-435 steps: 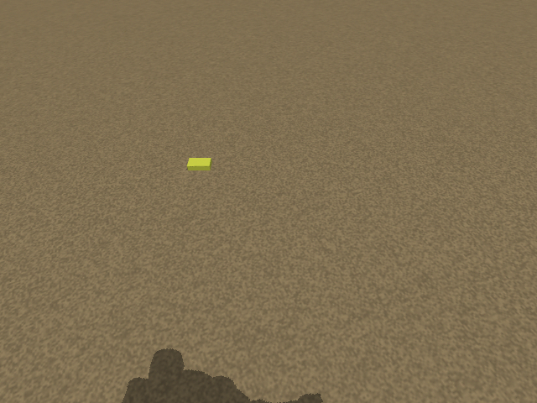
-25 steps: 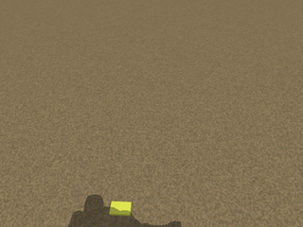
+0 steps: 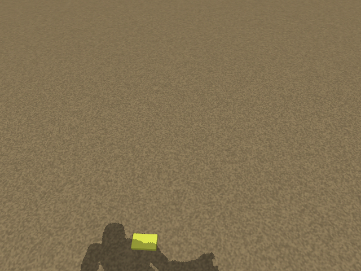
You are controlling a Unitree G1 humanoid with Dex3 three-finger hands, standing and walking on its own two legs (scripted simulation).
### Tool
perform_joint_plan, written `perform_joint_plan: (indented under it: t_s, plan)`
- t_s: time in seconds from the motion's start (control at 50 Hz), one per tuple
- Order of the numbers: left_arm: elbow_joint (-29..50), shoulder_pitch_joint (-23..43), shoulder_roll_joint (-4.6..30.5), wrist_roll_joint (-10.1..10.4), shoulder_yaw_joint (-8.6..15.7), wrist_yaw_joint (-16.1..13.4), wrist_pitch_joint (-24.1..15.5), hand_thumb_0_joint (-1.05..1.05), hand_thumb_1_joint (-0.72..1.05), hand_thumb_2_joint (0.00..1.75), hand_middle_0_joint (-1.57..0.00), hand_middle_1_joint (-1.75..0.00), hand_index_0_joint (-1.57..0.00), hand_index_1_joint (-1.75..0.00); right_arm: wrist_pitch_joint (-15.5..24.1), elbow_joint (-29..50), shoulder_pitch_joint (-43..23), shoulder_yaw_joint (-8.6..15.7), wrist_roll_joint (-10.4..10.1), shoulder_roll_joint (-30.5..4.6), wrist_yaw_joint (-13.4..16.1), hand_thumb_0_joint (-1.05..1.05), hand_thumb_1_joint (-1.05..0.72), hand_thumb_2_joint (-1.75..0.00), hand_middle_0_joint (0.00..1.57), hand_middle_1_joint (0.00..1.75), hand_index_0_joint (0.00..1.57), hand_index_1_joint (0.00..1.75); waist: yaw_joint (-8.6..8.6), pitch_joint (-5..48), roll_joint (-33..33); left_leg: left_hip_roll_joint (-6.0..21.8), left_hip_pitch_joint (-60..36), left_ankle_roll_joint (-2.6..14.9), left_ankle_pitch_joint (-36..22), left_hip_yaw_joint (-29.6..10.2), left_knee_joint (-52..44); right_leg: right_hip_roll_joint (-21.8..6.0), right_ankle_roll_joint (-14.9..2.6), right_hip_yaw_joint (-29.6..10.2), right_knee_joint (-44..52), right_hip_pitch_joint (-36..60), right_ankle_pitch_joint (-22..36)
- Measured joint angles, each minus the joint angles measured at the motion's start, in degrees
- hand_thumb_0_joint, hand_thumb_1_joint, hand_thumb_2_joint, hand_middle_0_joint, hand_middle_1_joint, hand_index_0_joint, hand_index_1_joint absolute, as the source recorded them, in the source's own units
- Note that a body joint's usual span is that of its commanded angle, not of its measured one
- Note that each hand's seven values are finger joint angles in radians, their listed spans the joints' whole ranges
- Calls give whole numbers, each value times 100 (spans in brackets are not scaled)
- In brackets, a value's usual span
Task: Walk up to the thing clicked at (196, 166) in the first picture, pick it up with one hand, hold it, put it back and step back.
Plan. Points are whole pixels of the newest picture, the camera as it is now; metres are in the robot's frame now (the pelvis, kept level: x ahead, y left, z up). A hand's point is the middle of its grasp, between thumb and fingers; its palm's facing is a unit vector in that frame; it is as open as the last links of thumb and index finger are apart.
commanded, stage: rise first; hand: left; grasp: from above
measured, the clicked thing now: (144, 241) +0.40 +0.22 -0.76
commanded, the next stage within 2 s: none
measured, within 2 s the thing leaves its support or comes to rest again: neither
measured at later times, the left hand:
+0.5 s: hand out of the picture +0.13 +0.26 -0.22, palm faces -0.13 -0.89 -0.43, open 13.7 cm
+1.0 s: hand out of the picture +0.18 +0.28 -0.37, palm faces -0.43 -0.63 -0.65, open 14.1 cm
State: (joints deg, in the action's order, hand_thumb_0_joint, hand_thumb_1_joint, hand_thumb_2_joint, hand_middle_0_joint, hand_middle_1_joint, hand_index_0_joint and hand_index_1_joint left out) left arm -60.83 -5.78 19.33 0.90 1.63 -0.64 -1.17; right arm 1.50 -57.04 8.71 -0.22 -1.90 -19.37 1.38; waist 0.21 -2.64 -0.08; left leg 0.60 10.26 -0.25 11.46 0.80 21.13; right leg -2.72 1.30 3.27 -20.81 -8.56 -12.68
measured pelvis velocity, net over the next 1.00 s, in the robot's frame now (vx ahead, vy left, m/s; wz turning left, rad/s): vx -0.05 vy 0.00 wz -0.03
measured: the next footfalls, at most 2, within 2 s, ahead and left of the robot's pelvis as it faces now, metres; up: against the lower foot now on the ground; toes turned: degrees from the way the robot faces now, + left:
none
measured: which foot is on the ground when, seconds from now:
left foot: down 0.00-1.00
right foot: down 0.00-1.00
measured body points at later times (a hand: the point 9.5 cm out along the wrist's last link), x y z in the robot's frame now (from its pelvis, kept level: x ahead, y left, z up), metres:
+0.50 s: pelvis -0.02 +0.00 -0.08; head +0.07 +0.01 +0.36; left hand +0.13 +0.31 -0.20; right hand +0.10 -0.27 -0.18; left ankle +0.00 +0.12 -0.75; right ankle -0.02 -0.13 -0.75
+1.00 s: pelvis -0.05 +0.00 -0.22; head +0.12 +0.01 +0.19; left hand +0.20 +0.31 -0.33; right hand +0.14 -0.27 -0.33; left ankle +0.00 +0.12 -0.75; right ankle -0.02 -0.13 -0.75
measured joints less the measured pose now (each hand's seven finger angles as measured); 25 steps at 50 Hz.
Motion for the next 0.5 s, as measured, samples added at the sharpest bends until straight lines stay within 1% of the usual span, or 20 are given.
perform_joint_plan:
  t_s: [0.04, 0.1, 0.14, 0.2, 0.26, 0.36, 0.42, 0.5]
  plan:
    - [-79, 361, -31, -61, 184, 26, -33, 1, 80, 91, -21, -39, -19, -40, 54, 405, 85, 21, -57, 106, 52, 1, -90, -90, 20, 30, 20, 30, 15, -33, -13, 19, 376, -5, 88, -12, 308, 9, -19, 1, -306, -372, -91]
    - [-183, 835, 46, -336, 527, 154, -7, 1, 66, 91, -20, -52, -19, -52, 76, 824, 168, 89, 15, 331, 40, 1, -89, -90, 20, 30, 20, 30, 58, 50, -94, 71, 1010, -30, 261, 6, 833, 42, -47, -38, -842, -1027, -261]
    - [-36, 909, 95, -505, 676, 214, 31, 1, 54, 92, -20, -61, -18, -62, 67, 1050, 264, 130, 53, 454, 7, 1, -89, -90, 20, 30, 20, 30, 93, 133, -133, 105, 1326, -41, 394, 37, 1145, 65, -60, -82, -1158, -1363, -381]
    - [274, 828, 96, -718, 741, 237, 208, 0, 35, 92, -18, -74, -18, -74, 32, 1316, 426, 166, 49, 559, -36, 1, -89, -90, 20, 30, 20, 30, 162, 230, -129, 137, 1611, -47, 556, 60, 1478, 86, -71, -118, -1468, -1653, -518]
    - [543, 672, 47, -880, 765, 226, 429, 0, 14, 93, -17, -84, -16, -84, 10, 1552, 558, 178, 44, 571, -89, 1, -88, -89, 21, 30, 20, 30, 215, 359, -81, 164, 1946, -41, 728, 65, 1843, 102, -66, -136, -1791, -1976, -661]
    - [942, 362, -2, -1111, 882, 174, 572, 0, -20, 97, -14, -95, -13, -96, 123, 1865, 629, 235, 81, 533, -144, 1, -88, -89, 21, 30, 20, 30, 231, 570, -46, 195, 2764, -28, 1119, 57, 2734, 107, -51, -164, -2668, -2793, -1037]
    - [1396, 107, -13, -1207, 925, 144, 591, 0, -34, 99, -12, -100, -10, -101, 216, 2005, 604, 286, 101, 519, -117, 1, -88, -89, 21, 30, 20, 30, 202, 648, -45, 202, 3259, -24, 1355, 31, 3289, 98, -43, -162, -3221, -3280, -1277]
    - [2017, -213, -12, -1300, 908, 142, 666, 0, -46, 102, -10, -103, -8, -106, 331, 2130, 474, 314, 125, 527, -63, 1, -87, -89, 20, 30, 20, 30, 172, 717, -41, 211, 3783, -22, 1587, -15, 3862, 94, -48, -142, -3776, -3781, -1511]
